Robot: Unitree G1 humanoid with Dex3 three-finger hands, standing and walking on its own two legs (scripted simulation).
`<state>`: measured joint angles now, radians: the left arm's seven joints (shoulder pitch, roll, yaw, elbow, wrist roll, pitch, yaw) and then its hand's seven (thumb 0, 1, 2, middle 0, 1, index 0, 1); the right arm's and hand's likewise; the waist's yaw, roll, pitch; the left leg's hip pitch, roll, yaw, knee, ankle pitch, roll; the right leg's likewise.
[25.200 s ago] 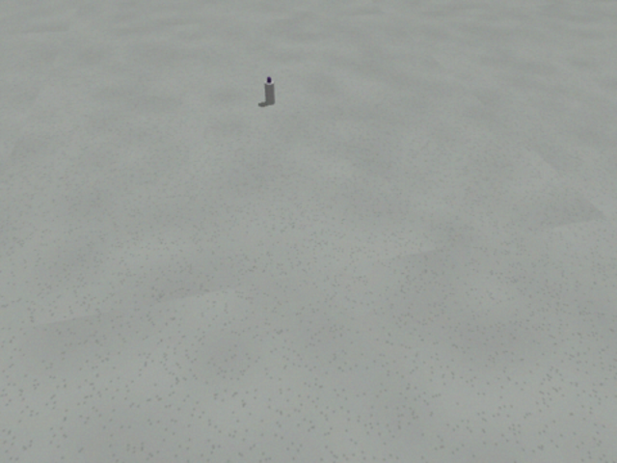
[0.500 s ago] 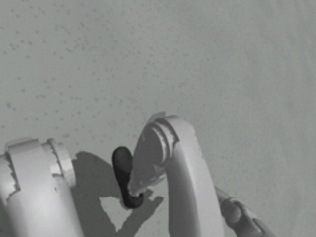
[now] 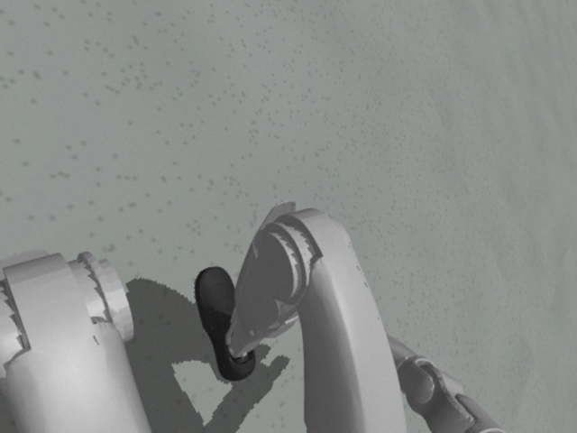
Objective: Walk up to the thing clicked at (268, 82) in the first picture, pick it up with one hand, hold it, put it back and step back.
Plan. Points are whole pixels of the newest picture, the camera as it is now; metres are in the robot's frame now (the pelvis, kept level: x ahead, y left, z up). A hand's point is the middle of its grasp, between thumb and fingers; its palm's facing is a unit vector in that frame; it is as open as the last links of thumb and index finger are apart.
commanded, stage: open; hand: left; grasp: from the side
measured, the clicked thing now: out of the picture +0.44 +0.27 -0.20
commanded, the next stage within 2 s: withdraw in 0.28 s
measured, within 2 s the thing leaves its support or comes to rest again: neither
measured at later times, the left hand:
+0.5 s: hand out of the picture +0.44 +0.26 -0.18, palm faces +0.33 -0.95 +0.02, open 14.6 cm
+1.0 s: hand out of the picture +0.39 +0.36 -0.08, palm faces +0.24 -0.94 -0.22, open 17.4 cm
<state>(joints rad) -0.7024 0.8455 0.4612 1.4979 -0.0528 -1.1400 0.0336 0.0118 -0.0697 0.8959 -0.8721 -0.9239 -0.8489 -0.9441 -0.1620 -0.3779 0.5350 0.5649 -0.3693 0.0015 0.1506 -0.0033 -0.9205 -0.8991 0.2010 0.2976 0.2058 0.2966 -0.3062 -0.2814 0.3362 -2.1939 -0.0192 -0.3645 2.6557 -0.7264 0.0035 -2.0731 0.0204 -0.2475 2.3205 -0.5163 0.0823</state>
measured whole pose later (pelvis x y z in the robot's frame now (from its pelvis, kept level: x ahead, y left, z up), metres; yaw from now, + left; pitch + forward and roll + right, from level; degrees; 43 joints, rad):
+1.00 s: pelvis +0.00 +0.00 +0.03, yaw +4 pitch +23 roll -15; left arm -0.58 0.76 0.43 1.07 0.05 -0.67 -0.16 -0.01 -0.56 0.10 -0.10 -0.06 -0.08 -0.08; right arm 0.00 -0.32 0.24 0.60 -0.14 0.08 0.11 0.00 -0.94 -0.92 0.20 0.30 0.21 0.30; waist -0.17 -0.12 0.06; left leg -2.22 -0.01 -0.21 2.49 -0.69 0.04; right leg -2.12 -0.02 -0.15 2.25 -0.54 0.04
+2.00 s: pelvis +0.11 -0.01 +0.40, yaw +14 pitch +16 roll -2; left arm 0.29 0.25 0.02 0.19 -0.01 0.25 0.18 -0.01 -0.55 0.06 -0.06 -0.06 -0.05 -0.06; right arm 0.26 -0.21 0.03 0.51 0.04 -0.02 -0.17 0.01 -0.90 -0.90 0.20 0.30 0.20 0.30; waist -0.05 0.02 -0.16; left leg -0.85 0.04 -0.05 1.13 -0.55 -0.02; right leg -0.85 -0.02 -0.06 1.06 -0.48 0.01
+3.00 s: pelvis +0.10 -0.02 +0.43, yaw +15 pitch +7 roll -2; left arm 0.46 0.21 -0.02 0.01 -0.01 0.25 0.14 -0.01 -0.56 0.05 -0.05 -0.05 -0.05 -0.06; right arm 0.29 -0.21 0.03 0.50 0.02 -0.13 -0.18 0.01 -0.90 -0.90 0.20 0.30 0.20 0.30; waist -0.03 0.03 -0.10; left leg -0.61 0.04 -0.04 0.95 -0.46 -0.02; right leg -0.62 -0.02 -0.06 0.89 -0.39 0.01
